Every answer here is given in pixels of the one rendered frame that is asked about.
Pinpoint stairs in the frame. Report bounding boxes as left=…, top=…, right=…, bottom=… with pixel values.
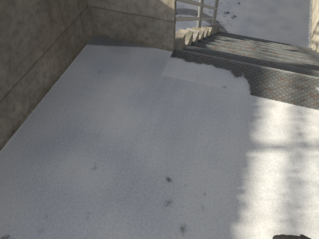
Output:
left=182, top=31, right=319, bottom=78

